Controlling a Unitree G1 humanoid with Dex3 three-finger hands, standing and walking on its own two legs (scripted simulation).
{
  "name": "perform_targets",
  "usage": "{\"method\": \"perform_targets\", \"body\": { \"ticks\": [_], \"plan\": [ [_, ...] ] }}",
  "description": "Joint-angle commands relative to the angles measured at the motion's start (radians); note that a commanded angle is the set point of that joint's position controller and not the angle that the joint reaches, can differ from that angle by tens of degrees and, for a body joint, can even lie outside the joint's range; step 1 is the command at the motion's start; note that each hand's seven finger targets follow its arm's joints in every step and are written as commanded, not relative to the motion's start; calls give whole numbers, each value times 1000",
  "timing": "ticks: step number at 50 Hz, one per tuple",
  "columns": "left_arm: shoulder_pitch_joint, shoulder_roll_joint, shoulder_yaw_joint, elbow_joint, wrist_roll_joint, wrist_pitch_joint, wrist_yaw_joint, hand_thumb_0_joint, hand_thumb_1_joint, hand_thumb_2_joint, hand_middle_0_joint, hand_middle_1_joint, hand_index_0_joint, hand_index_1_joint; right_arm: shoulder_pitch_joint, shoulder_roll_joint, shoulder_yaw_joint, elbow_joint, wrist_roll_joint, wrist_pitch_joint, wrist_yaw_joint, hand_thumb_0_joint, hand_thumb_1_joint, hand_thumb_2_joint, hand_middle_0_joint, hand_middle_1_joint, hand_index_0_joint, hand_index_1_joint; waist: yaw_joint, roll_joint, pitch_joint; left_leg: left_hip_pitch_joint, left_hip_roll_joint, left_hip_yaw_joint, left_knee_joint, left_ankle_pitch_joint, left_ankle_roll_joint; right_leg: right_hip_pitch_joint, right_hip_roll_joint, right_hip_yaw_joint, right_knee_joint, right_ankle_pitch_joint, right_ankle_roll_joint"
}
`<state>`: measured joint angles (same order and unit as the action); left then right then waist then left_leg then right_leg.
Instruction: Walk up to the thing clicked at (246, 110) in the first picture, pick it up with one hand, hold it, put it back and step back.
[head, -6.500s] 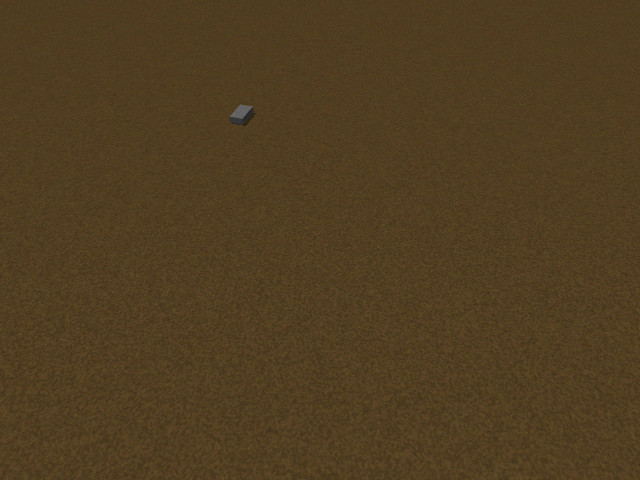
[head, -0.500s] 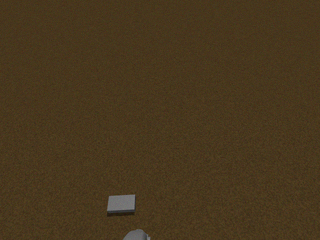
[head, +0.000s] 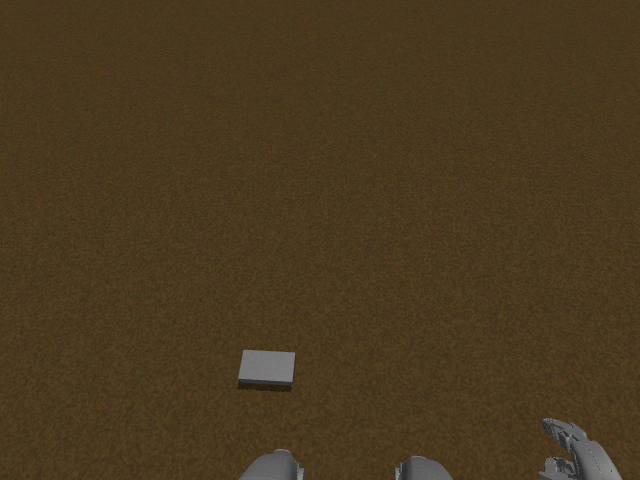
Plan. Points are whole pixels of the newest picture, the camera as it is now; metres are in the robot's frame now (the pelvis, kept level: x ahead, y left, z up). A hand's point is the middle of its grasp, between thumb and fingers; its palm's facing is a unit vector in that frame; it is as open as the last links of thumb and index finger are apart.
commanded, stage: walk up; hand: left
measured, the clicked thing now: (268, 367) +0.46 +0.22 -0.72
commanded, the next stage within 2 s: none
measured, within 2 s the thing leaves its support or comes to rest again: neither
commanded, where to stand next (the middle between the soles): +0.06 +0.04 m, yaw -1 degrees
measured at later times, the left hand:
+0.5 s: hand out of the picture +0.09 +0.29 -0.14, palm faces -0.05 -0.93 -0.37, open 7.4 cm
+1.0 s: hand out of the picture +0.06 +0.27 -0.12, palm faces +0.00 -0.94 -0.34, open 7.4 cm
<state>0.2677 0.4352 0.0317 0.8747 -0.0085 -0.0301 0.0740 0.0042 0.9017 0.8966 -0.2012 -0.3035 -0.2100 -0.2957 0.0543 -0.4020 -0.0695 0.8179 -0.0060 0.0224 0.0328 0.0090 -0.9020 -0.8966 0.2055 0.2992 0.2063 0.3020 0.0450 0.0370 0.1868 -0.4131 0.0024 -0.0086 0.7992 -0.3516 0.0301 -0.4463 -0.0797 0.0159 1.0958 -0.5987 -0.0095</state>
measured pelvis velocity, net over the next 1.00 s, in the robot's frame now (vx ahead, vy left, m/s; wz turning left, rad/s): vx -0.01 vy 0.02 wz -0.02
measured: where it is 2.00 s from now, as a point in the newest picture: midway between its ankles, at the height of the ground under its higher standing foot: outside the picture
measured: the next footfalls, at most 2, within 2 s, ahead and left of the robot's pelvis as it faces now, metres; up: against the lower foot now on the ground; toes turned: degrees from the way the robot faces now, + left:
right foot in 0.16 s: +0.07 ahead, -0.13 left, +0.00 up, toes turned -3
left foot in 1.92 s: -0.05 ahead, +0.14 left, +0.00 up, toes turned -1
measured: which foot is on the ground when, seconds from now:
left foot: down 0.00-1.00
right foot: up 0.00-0.14, down 0.16-1.00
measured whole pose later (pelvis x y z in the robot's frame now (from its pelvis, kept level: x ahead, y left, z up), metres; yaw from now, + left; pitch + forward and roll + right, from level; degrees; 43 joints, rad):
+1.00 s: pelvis -0.01 +0.02 +0.04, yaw -1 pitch -3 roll +0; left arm 0.08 0.35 0.00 1.18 0.00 -0.01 -0.01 0.00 0.90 0.90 -0.20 -0.30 -0.21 -0.30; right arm 0.01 -0.36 -0.01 1.13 0.00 -0.01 0.02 0.01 -0.90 -0.90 0.21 0.30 0.21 0.30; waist 0.03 0.00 0.05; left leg -0.14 0.01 0.01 0.38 -0.19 -0.01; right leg -0.20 -0.05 0.00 0.37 -0.13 0.03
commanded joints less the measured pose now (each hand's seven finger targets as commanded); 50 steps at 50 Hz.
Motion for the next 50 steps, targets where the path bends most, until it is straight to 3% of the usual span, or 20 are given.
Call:
{"method": "perform_targets", "body": {
  "ticks": [1, 5, 7, 8, 9, 10, 11, 12, 14, 16, 17, 18, 19, 20, 22, 23, 25, 30, 37, 50],
  "plan": [
    [66, 201, 59, -27, -8, -22, -8, 0, 900, 900, -200, -300, -200, -300, 27, -234, -52, -45, 1, -8, -35, 0, -900, -900, 200, 300, 200, 300, -52, 83, -168, 64, 194, -194, -262, 424, 190, -26, 7, -20, -23, 91, -10],
    [82, 184, 59, 2, -1, -24, -11, 0, 900, 900, -200, -300, -200, -300, -4, -239, -38, -39, -2, -6, -30, 0, -900, -900, 200, 300, 200, 300, -30, 153, -192, 62, 192, -194, -219, 412, 188, 82, 38, -65, -250, 172, 0],
    [91, 171, 64, 31, 9, -28, -14, 0, 900, 900, -200, -300, -200, -300, -23, -217, -28, -32, 10, -1, -27, 0, -900, -900, 200, 300, 200, 300, 0, 118, -221, -6, 174, -174, -149, 319, 143, 236, 72, -72, -452, 339, -6],
    [81, 195, 71, 26, 21, -33, -14, 0, 900, 900, -200, -300, -200, -300, -18, -193, -17, -29, 17, 2, -26, 0, -900, -900, 200, 300, 200, 300, 15, 68, -221, -38, 161, -167, -104, 265, 103, 274, 54, -15, -530, 373, -18],
    [50, 237, 79, 13, 38, -39, -13, 0, 900, 900, -200, -300, -200, -300, -4, -144, -2, -26, 26, 1, -26, 0, -900, -900, 200, 300, 200, 300, 9, -75, -233, -113, 106, -133, -6, 182, 45, 310, -77, 199, -610, 364, -62],
    [-11, 295, 84, -8, 41, -45, -16, 0, 900, 900, -200, -300, -200, -300, 7, -124, 6, -18, 26, 3, -30, 0, -900, -900, 200, 300, 200, 300, -8, -178, -205, -133, -7, -66, 101, -44, -1, 225, -286, 477, -737, 308, -165],
    [-109, 348, 92, -24, 38, -40, -20, 0, 900, 900, -200, -300, -200, -300, 15, -195, -25, 10, 17, 8, -44, 0, -900, -900, 200, 300, 200, 300, -22, -217, -199, -24, 15, -74, 215, -257, -1, 80, -380, 524, -734, 329, -277],
    [-164, 304, 86, -32, 33, -36, -23, 0, 900, 900, -200, -300, -200, -300, 60, -214, -34, 40, 11, 4, -43, 0, -900, -900, 200, 300, 200, 300, -58, -188, -168, 49, 53, -76, 200, -205, -6, 10, -353, 461, -702, 341, -276],
    [-187, 240, 61, -30, 33, -33, -29, 0, 900, 900, -200, -300, -200, -300, 75, -202, -34, 72, 18, -10, -30, 0, -900, -900, 200, 300, 200, 300, -76, -146, -166, 76, 22, -23, 72, -127, 7, 45, -204, 225, -622, 413, -171],
    [-190, 213, 49, -10, 30, -26, -36, 0, 900, 900, -200, -300, -200, -300, 112, -169, -25, 103, 16, -22, -25, 0, -900, -900, 200, 300, 200, 300, -86, -154, -200, 186, 22, -7, -138, 69, 10, 35, -121, 133, -567, 389, -89],
    [-188, 196, 41, -4, 26, -21, -41, 0, 900, 900, -200, -300, -200, -300, 122, -171, -23, 114, 9, -30, -28, 0, -900, -900, 200, 300, 200, 300, -82, -125, -226, 208, 45, -51, -236, 108, 18, 61, -87, 103, -503, 411, -61],
    [-168, 163, 34, 1, 18, -14, -46, 0, 900, 900, -200, -300, -200, -300, 103, -188, -17, 119, -1, -39, -34, 0, -900, -900, 200, 300, 200, 300, -55, -38, -254, 200, 124, -186, -315, 138, 40, 89, -35, 59, -411, 400, -29],
    [-148, 143, 30, 5, 12, -5, -50, 0, 900, 900, -200, -300, -200, -300, 58, -213, -15, 107, -12, -50, -39, 0, -900, -900, 200, 300, 200, 300, -27, -14, -241, 176, 203, -306, -361, 118, 75, 71, 19, 23, -374, 311, -6],
    [-134, 159, 36, 28, 10, 3, -49, 0, 900, 900, -200, -300, -200, -300, 14, -261, -17, 110, -5, -52, -36, 0, -900, -900, 200, 300, 200, 300, -8, 11, -206, 95, 246, -339, -356, 56, 124, 112, 37, 7, -407, 187, -8],
    [-165, 169, 39, 68, 20, -1, -54, 0, 900, 900, -200, -300, -200, -300, -19, -236, -11, 126, -3, -49, -35, 0, -900, -900, 200, 300, 200, 300, -9, -5, -161, -44, 203, -274, -382, -43, 87, 241, 25, 27, -479, 228, -23],
    [-176, 170, 39, 74, 16, -1, -61, 0, 900, 900, -200, -300, -200, -300, -16, -224, -4, 134, -6, -49, -35, 0, -900, -900, 200, 300, 200, 300, -16, 6, -164, -46, 157, -203, -387, -81, 55, 257, 14, 35, -520, 253, -30],
    [-172, 161, 31, 85, 6, -5, -67, 0, 900, 900, -200, -300, -200, -300, -10, -203, 9, 157, -5, -52, -33, 0, -900, -900, 200, 300, 200, 300, -18, 40, -190, 9, 119, -167, -386, -87, 22, 250, -7, 73, -568, 283, -44],
    [-215, 153, 18, 134, 1, -2, -73, 0, 900, 900, -200, -300, -200, -300, -13, -201, 20, 202, -6, -56, -32, 0, -900, -900, 200, 300, 200, 300, -25, 54, -194, 70, 131, -171, -449, -50, 17, 265, -6, 54, -622, 330, -29],
    [-238, 147, 7, 199, -1, -6, -73, 0, 900, 900, -200, -300, -200, -300, -28, -184, 23, 243, 8, -57, -36, 0, -900, -900, 200, 300, 200, 300, -37, -7, -214, 198, 123, -105, -451, 197, 0, 290, -44, 64, -714, 516, -13],
    [-261, 134, 7, 251, 11, -9, -76, 0, 900, 900, -200, -300, -200, -300, -62, -165, 21, 280, 7, -46, -30, 0, -900, -900, 200, 300, 200, 300, -48, -60, -212, 289, 113, -66, -519, 159, -16, 260, -66, 85, -819, 456, 6]
  ]
}}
